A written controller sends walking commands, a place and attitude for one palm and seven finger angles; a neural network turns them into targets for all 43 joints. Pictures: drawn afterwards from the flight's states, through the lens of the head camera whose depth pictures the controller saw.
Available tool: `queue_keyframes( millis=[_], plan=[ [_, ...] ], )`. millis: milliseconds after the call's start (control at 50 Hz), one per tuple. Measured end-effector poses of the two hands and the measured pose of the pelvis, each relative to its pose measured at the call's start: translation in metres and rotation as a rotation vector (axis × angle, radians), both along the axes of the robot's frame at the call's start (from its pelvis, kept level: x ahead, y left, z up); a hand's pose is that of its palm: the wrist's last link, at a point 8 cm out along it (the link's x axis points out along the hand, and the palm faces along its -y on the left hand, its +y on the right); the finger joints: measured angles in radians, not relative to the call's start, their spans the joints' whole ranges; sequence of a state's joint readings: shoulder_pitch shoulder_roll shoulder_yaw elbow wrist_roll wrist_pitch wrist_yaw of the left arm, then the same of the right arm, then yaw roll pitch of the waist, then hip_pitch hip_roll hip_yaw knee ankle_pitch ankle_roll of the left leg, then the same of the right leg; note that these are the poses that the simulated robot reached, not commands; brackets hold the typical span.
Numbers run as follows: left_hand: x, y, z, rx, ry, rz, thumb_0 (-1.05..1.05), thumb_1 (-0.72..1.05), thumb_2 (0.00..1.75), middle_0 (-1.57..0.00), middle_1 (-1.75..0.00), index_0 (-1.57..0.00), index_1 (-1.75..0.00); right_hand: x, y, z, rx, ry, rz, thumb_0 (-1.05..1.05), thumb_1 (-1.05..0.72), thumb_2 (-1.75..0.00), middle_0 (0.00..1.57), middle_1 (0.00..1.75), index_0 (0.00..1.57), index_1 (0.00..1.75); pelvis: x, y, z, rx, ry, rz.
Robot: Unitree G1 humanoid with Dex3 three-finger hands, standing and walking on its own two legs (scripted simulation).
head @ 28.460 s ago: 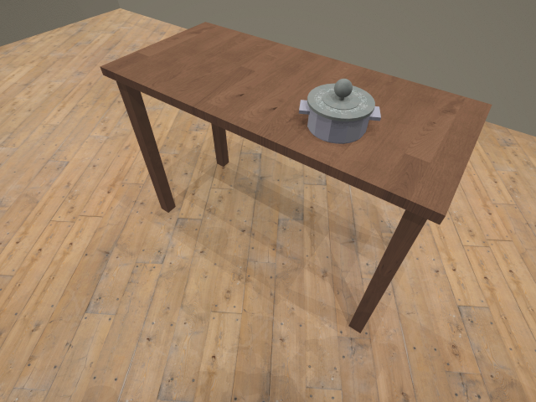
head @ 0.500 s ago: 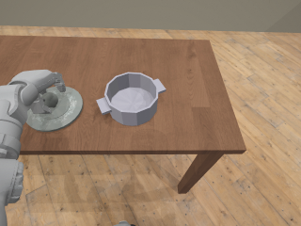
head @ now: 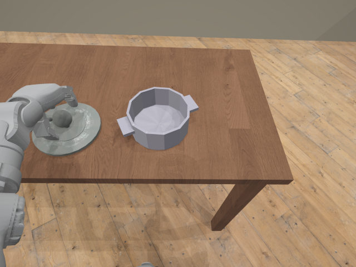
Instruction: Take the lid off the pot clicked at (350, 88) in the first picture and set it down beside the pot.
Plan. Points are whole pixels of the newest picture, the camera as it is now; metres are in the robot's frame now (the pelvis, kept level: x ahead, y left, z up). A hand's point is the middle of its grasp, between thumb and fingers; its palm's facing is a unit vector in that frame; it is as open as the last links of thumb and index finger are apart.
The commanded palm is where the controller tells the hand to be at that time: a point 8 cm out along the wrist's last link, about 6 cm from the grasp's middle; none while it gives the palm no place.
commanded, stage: raise the empty hand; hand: left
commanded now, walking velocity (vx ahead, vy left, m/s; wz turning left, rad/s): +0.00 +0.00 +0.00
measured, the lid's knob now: (62, 118) +0.46 +0.29 +0.04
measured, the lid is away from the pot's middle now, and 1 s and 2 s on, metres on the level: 0.24 0.24 0.24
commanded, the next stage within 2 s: draw the hand back to the body in 1.18 s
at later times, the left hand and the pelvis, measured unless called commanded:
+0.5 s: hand (41, 97) +0.44 +0.29 +0.13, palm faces -0.34 -0.06 -0.94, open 11.1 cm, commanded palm +0.44 +0.29 +0.19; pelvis +0.00 +0.01 +0.01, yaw +1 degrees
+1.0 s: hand (25, 78) +0.44 +0.30 +0.18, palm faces -0.33 -0.05 -0.94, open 11.1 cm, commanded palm +0.44 +0.30 +0.25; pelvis +0.00 +0.00 +0.01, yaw +1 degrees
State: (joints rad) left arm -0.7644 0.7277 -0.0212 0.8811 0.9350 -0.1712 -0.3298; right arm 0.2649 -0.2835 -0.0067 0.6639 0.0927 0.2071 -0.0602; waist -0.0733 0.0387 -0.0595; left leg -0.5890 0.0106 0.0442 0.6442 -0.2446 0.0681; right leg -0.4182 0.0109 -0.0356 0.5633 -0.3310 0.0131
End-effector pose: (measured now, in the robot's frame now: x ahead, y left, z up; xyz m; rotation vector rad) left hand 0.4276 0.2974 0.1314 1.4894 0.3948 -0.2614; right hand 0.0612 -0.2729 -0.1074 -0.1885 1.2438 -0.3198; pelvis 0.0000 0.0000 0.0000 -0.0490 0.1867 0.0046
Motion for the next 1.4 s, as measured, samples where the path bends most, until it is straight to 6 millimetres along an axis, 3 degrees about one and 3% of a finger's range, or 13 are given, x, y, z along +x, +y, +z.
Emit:
queue_keyframes(
  millis=[140,300,740,1100,1400],
  plan=[
    [0.002,0.006,0.018,0.009,-0.030,0.040,0.00,-0.06,0.75,-0.41,-0.78,-0.41,-0.78,0.007,0.004,0.002,0.014,-0.029,0.014,0.00,-0.90,-0.90,0.20,0.30,0.20,0.30,-0.002,0.002,0.001,0.000,-0.011,0.005],
    [0.002,-0.002,0.037,0.003,-0.041,0.010,0.00,-0.06,0.75,-0.41,-0.78,-0.41,-0.78,0.012,0.010,0.003,0.027,-0.050,0.023,0.00,-0.90,-0.90,0.20,0.30,0.20,0.30,-0.003,0.004,0.003,0.002,-0.028,0.008],
    [0.012,0.003,0.081,0.011,-0.070,0.058,0.00,-0.06,0.75,-0.41,-0.78,-0.41,-0.78,0.011,0.011,0.008,0.038,-0.054,0.028,0.00,-0.90,-0.90,0.20,0.30,0.20,0.30,-0.001,0.004,0.009,0.007,-0.046,0.011],
    [0.013,-0.001,0.121,0.037,-0.116,0.063,0.00,-0.06,0.75,-0.41,-0.78,-0.41,-0.78,0.031,0.012,0.012,0.044,-0.092,0.071,0.00,-0.90,-0.90,0.20,0.30,0.20,0.30,-0.002,0.002,0.012,0.010,-0.053,0.027],
    [0.015,-0.005,0.117,0.034,-0.098,0.056,0.00,-0.06,0.75,-0.41,-0.78,-0.41,-0.78,0.029,0.011,0.012,0.052,-0.084,0.064,0.01,-0.90,-0.90,0.20,0.30,0.20,0.30,-0.001,0.000,0.012,0.012,-0.050,0.023]
  ],
)
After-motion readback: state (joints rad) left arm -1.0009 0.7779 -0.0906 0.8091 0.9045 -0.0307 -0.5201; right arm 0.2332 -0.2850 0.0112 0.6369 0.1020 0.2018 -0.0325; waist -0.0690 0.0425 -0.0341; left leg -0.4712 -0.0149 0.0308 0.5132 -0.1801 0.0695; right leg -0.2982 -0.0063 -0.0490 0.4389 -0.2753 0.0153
